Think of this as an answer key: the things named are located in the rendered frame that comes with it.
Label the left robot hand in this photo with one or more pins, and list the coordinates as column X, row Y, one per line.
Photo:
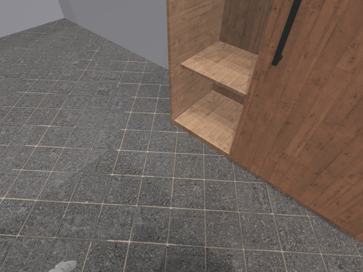
column 64, row 266

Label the wardrobe door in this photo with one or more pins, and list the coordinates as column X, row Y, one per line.
column 301, row 126

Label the handle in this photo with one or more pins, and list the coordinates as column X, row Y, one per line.
column 286, row 31

